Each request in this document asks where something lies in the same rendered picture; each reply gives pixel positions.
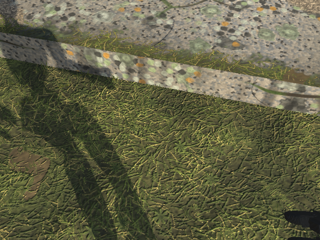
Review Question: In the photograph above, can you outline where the robot right hand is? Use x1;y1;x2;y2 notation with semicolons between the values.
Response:
284;210;320;240

